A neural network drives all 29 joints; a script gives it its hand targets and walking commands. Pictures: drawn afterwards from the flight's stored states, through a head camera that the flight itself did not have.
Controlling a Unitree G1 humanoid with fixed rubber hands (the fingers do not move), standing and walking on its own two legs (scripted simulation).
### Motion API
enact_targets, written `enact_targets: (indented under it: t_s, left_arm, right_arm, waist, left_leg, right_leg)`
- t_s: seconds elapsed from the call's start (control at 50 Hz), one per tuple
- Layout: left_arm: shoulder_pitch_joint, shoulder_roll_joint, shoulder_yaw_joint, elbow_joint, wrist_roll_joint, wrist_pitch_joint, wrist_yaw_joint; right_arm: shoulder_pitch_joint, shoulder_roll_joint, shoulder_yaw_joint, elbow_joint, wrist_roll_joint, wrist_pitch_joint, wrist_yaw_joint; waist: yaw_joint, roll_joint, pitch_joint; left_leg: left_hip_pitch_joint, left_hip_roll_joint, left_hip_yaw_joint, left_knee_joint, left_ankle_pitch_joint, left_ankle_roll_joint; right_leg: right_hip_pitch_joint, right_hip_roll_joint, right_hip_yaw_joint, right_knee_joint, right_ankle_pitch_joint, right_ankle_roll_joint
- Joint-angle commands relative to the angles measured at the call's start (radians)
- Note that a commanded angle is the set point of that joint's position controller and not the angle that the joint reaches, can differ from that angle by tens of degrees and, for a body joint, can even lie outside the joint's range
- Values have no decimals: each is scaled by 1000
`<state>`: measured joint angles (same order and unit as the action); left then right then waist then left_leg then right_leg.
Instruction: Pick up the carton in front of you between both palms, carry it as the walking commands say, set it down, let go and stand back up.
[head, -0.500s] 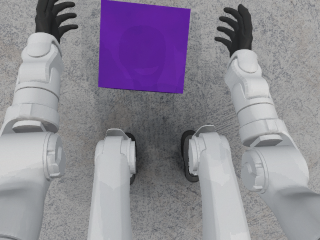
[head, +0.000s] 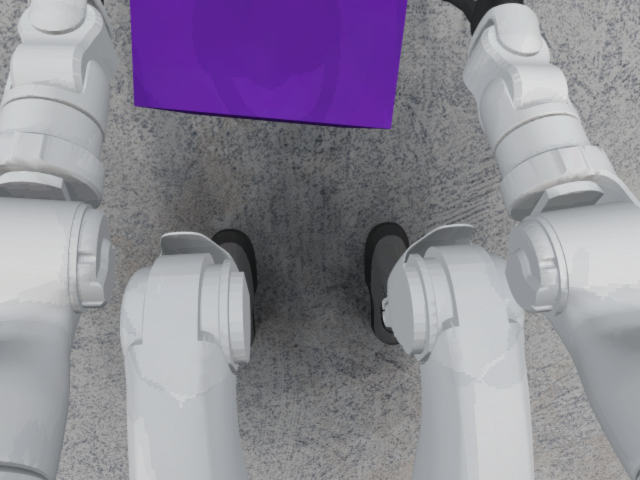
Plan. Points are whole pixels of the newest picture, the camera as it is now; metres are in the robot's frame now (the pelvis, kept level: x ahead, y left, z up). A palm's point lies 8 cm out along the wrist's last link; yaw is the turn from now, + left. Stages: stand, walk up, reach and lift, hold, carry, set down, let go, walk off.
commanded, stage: reach and lift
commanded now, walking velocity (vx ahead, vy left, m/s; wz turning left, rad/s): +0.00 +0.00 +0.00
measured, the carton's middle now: (275, 22) +0.52 +0.06 -0.25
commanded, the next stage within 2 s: none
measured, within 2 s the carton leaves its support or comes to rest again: leaves its support in 0.68 s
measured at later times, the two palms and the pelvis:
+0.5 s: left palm out of the picture +0.53 +0.20 -0.17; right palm out of the picture +0.53 -0.10 -0.17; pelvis +0.00 +0.00 +0.01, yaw +1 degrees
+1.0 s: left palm out of the picture +0.51 +0.19 -0.06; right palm out of the picture +0.51 -0.11 -0.06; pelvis +0.00 -0.01 +0.03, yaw +2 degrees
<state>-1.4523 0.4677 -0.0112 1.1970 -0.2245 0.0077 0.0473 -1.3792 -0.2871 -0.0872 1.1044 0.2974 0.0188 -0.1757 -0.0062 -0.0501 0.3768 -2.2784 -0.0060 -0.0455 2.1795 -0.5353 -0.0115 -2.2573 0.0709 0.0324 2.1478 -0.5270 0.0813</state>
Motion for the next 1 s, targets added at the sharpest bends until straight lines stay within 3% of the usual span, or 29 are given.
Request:
enact_targets:
  t_s: [0.0, 0.24, 0.34, 0.4, 0.48, 0.54, 0.64, 0.72, 0.8, 0.88, 0.98]
  left_arm:
    - [-267, 106, 8, -112, -8, -27, 14]
    - [-230, 42, 9, -45, -3, -35, 7]
    - [-285, -43, -29, -40, -14, -48, 10]
    - [-303, -122, -38, -25, -6, -53, 5]
    - [-470, -578, -162, -57, -18, -35, -87]
    - [-529, -834, -150, -114, 43, 9, -160]
    - [-518, -1010, -130, -240, 64, 53, -213]
    - [-519, -1119, -171, -388, 51, 75, -215]
    - [-472, -1214, -214, -525, 73, 124, -209]
    - [-378, -1300, -226, -575, 105, 197, -211]
    - [-275, -1371, -118, -436, 199, 275, -246]
  right_arm:
    - [-156, -32, 13, -85, 18, -29, 0]
    - [-162, -2, -10, -47, -28, -47, -11]
    - [-222, 111, 36, -51, -23, -57, -14]
    - [-238, 180, 31, -31, -53, -61, -15]
    - [-406, 605, 95, -54, -103, -38, 75]
    - [-522, 842, 69, -111, -166, 1, 161]
    - [-524, 1045, 71, -190, -172, 48, 222]
    - [-517, 1176, 138, -298, -123, 77, 236]
    - [-511, 1246, 205, -430, -120, 118, 238]
    - [-518, 1259, 262, -563, -155, 170, 234]
    - [-444, 1286, 170, -452, -264, 239, 248]
  waist:
    - [52, 121, -1298]
    - [36, 91, -1169]
    - [48, 89, -1186]
    - [31, 98, -1181]
    - [15, 76, -1163]
    - [30, 71, -1134]
    - [51, 69, -1221]
    - [75, 83, -1451]
    - [90, 110, -1685]
    - [80, 103, -1751]
    - [57, 87, -1461]
  left_leg:
    - [741, 16, 37, -192, 350, -10]
    - [584, 14, 33, -211, 248, -5]
    - [577, 1, 36, -222, 252, -1]
    - [577, -11, 35, -232, 243, -2]
    - [530, -38, 32, -218, 230, 7]
    - [495, -65, 62, -206, 201, 9]
    - [541, -87, 93, -181, 308, 8]
    - [692, -96, 112, -180, 440, 0]
    - [864, -109, 133, -206, 488, -7]
    - [875, -127, 146, -263, 397, -10]
    - [702, -135, 133, -391, 129, -9]
  right_leg:
    - [520, -3, -121, -108, 277, -2]
    - [486, 1, -102, -134, 220, -7]
    - [522, 17, -97, -142, 235, -7]
    - [526, 30, -101, -150, 235, -10]
    - [497, 64, -102, -143, 232, -34]
    - [471, 87, -121, -119, 190, -40]
    - [474, 114, -141, -86, 283, -43]
    - [548, 125, -153, -83, 382, -41]
    - [571, 135, -170, -127, 360, -31]
    - [613, 144, -177, -192, 278, -26]
    - [537, 138, -172, -310, 77, -43]
